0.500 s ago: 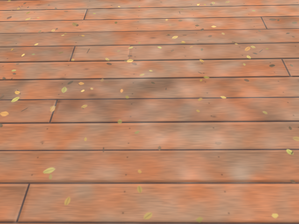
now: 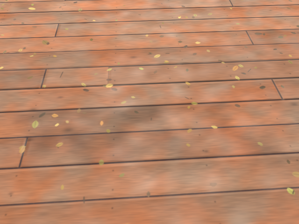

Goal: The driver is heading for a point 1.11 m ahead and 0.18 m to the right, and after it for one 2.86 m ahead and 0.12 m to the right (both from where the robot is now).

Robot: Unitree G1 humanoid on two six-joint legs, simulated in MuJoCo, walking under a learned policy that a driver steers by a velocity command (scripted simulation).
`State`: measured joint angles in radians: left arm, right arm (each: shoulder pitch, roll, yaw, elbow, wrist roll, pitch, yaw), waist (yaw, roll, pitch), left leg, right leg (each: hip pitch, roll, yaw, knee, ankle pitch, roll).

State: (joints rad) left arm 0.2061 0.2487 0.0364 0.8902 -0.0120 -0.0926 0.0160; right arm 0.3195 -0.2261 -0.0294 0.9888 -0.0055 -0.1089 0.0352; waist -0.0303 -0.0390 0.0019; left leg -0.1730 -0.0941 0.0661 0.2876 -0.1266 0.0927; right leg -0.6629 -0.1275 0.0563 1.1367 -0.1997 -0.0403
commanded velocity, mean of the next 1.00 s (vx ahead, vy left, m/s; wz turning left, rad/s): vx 0.50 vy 0.00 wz -0.02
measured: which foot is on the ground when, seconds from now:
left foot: down 0.00-0.32, up 0.34-0.84, down 0.86-1.00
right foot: up 0.00-0.28, down 0.30-0.86, up 0.88-1.00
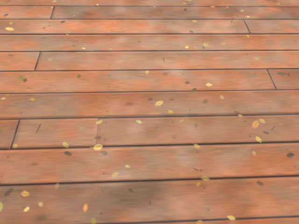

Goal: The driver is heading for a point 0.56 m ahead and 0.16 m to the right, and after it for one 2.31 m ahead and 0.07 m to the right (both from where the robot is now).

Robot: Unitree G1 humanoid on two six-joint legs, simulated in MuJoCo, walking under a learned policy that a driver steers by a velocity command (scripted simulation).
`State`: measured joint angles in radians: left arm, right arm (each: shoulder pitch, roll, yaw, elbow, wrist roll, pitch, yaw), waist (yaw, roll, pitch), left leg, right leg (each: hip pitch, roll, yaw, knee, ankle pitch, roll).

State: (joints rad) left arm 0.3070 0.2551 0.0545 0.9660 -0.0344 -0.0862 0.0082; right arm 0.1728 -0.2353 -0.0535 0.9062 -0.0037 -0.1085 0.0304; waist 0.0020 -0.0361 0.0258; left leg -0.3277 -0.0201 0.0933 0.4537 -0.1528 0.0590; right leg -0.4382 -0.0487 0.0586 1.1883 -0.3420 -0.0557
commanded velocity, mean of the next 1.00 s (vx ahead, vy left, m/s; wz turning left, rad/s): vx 0.40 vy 0.00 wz -0.29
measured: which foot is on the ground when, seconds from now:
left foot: down 0.00-0.42, up 0.44-0.88, down 0.90-1.00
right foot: up 0.00-0.42, down 0.44-0.90, up 0.92-1.00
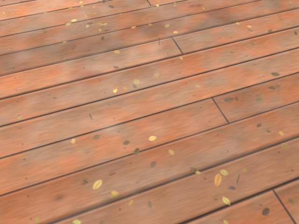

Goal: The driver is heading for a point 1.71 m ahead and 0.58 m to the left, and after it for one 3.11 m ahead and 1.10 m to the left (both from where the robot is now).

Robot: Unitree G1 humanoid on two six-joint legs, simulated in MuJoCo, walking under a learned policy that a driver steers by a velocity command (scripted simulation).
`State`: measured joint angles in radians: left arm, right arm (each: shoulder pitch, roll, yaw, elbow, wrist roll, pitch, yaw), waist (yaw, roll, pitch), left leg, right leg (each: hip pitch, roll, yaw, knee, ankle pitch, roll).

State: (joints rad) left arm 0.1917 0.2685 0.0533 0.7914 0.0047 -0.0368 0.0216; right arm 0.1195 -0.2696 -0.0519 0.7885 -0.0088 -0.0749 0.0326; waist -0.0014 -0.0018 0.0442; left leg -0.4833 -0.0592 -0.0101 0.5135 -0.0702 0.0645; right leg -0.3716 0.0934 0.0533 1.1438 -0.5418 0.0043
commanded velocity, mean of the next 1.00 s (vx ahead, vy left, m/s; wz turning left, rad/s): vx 0.03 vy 0.00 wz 0.50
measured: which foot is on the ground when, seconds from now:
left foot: down 0.00-0.34, up 0.36-0.74, down 0.76-1.00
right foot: up 0.00-0.30, down 0.32-0.78, up 0.80-1.00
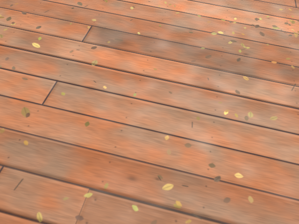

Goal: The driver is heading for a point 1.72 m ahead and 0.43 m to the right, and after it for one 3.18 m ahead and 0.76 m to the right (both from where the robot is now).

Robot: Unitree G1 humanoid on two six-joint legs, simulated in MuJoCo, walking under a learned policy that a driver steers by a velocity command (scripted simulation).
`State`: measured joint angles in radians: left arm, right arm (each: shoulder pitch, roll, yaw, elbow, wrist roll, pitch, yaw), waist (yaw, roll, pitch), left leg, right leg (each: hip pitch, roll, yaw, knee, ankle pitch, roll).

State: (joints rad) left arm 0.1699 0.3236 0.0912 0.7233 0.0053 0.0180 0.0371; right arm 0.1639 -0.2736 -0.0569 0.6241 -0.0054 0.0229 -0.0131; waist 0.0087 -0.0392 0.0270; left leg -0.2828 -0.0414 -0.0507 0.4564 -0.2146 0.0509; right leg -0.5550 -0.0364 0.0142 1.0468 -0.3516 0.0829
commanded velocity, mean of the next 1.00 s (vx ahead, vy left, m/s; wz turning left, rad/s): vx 0.18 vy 0.00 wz -0.35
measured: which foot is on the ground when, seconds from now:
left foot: down 0.00-0.76, up 0.78-1.00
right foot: up 0.00-0.14, down 0.16-0.38, up 0.40-0.74, down 0.76-1.00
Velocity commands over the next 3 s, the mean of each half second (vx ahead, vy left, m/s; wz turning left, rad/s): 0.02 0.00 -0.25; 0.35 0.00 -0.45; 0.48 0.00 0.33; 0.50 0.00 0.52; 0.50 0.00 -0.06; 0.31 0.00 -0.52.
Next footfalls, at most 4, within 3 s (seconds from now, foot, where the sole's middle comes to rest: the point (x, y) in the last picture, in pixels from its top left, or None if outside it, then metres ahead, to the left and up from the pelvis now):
0.16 right None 0.05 -0.15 -0.78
0.76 right None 0.05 -0.19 -0.78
1.24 left None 0.46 -0.17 -0.78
1.70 right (239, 183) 0.66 -0.44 -0.78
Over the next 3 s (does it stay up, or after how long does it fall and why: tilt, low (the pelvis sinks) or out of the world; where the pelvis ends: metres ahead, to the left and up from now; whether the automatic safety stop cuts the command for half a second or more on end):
stays up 1.13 -0.31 0.00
